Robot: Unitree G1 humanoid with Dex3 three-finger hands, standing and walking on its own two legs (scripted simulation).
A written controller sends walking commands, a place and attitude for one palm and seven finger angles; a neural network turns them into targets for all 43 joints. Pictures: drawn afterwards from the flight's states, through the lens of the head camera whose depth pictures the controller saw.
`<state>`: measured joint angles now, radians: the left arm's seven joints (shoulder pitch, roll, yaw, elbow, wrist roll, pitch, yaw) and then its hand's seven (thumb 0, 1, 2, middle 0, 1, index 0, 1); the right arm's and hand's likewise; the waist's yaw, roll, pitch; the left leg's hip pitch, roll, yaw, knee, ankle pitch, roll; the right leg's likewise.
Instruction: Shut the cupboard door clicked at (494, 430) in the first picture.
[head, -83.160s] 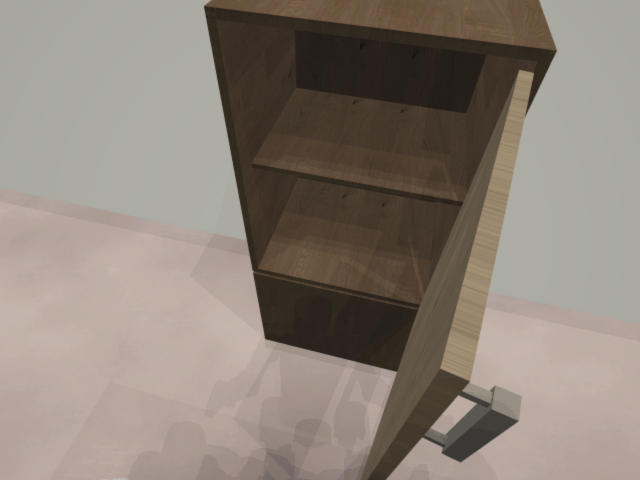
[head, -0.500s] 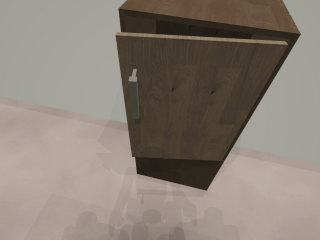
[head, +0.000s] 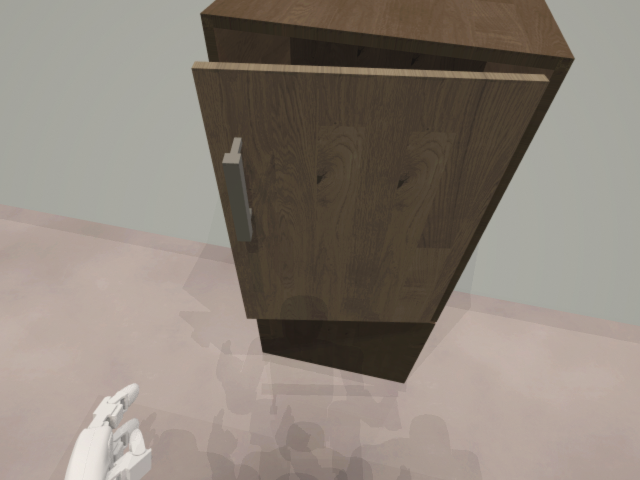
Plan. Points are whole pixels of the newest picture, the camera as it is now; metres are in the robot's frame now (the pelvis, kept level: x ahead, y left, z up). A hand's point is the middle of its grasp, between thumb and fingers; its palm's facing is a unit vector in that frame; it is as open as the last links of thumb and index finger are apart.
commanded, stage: raise the hand and make a fist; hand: left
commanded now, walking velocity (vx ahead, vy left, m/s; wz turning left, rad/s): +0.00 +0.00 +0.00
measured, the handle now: (241, 191) +0.48 +0.14 +0.09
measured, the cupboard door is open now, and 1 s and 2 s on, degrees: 12 12 12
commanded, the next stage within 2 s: bring the fist close to the handle in 1.80 s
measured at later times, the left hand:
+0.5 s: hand (168, 443) +0.17 +0.18 +0.00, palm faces +0.02 -1.00 -0.04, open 5.2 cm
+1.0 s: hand (146, 392) +0.20 +0.20 +0.05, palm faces +0.03 -1.00 -0.04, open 3.3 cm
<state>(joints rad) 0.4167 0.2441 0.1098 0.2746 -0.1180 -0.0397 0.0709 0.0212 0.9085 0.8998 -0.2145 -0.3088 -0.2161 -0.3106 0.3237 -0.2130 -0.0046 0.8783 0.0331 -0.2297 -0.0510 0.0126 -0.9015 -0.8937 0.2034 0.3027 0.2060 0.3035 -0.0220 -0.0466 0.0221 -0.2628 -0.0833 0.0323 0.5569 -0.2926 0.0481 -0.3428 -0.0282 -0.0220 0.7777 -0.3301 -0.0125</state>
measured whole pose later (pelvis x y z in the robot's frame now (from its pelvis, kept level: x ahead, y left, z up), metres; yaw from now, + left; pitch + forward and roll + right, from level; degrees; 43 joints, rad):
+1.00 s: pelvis -0.01 +0.01 -0.04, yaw +0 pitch +8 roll -2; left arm 0.45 0.25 0.15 -0.19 -0.30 -0.27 -0.20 0.02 0.90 0.90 -1.05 -1.23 -1.06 -1.23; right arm 0.27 -0.25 0.04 0.50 0.03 -0.23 -0.06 0.02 -0.90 -0.89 0.20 0.30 0.21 0.30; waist 0.02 0.03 -0.10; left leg -0.62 -0.05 -0.02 0.94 -0.46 0.06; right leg -0.62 0.03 -0.08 0.89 -0.42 -0.04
